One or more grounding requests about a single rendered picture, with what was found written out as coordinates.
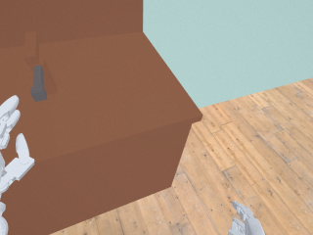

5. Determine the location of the tap lever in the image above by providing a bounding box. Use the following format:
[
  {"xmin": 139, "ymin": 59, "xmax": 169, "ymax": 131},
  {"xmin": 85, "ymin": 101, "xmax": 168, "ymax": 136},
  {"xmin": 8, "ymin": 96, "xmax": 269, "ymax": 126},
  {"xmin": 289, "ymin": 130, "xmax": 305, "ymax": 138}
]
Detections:
[{"xmin": 30, "ymin": 65, "xmax": 47, "ymax": 102}]

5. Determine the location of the right robot hand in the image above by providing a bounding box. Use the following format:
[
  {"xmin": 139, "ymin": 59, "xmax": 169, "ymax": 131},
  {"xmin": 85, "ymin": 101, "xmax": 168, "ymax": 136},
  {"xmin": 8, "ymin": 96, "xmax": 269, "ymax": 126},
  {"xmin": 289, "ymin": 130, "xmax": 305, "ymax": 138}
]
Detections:
[{"xmin": 228, "ymin": 201, "xmax": 265, "ymax": 235}]

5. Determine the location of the left robot hand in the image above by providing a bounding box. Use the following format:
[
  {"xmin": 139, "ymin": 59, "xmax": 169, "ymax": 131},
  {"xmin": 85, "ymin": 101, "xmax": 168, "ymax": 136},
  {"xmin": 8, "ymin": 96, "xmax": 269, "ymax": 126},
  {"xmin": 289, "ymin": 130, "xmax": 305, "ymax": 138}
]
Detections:
[{"xmin": 0, "ymin": 95, "xmax": 34, "ymax": 200}]

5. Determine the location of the counter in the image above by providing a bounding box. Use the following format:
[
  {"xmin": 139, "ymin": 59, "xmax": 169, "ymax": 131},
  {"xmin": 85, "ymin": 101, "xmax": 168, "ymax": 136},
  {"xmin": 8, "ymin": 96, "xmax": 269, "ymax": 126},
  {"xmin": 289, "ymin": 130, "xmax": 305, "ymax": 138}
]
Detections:
[{"xmin": 0, "ymin": 0, "xmax": 203, "ymax": 235}]

